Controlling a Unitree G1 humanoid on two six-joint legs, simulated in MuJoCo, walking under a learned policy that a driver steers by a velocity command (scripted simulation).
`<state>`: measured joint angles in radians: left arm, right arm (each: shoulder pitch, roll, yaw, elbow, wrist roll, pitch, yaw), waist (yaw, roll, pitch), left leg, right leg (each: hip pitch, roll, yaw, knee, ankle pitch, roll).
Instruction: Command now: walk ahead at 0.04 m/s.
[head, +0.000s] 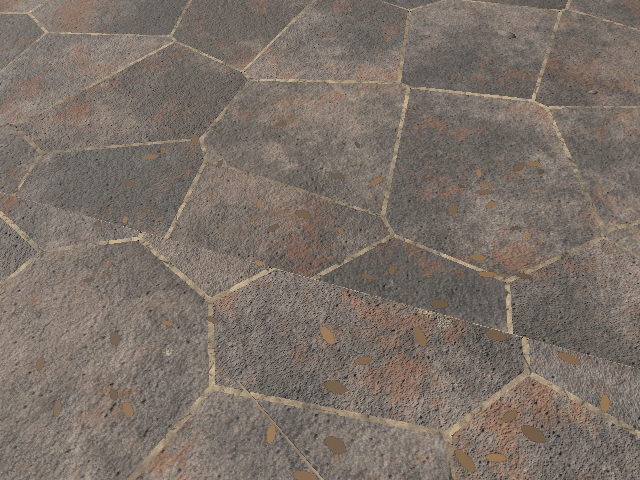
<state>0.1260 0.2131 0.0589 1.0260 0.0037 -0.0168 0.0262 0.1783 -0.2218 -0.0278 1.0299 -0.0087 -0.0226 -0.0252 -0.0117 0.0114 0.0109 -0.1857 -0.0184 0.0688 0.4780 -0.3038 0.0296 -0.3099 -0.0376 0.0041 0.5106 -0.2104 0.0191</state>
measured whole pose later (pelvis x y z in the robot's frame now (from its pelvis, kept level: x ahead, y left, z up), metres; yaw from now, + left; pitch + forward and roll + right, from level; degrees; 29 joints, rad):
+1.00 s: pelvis +0.14 -0.07 +0.01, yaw +0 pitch +0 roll +0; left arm 0.37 0.18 0.03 1.13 0.00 -0.10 -0.02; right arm 0.17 -0.26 -0.08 0.99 0.03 -0.08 -0.01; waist 0.04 0.03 -0.01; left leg -0.60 0.10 0.01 1.08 -0.19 0.06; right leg -0.08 0.03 -0.08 0.33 -0.26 -0.06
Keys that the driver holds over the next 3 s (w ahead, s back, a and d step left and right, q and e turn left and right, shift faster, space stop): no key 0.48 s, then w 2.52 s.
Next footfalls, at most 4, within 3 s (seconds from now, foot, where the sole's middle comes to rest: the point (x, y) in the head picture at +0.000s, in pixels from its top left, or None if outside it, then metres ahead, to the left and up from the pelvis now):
1.32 left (299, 477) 0.51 0.09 -0.77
1.84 right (388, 336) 0.84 -0.12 -0.77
2.52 left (284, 249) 1.24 0.15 -0.91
2.98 right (360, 184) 1.52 -0.10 -0.91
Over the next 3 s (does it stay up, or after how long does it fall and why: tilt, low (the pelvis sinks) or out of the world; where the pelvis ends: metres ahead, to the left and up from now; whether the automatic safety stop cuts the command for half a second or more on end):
stays up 1.36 0.01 -0.15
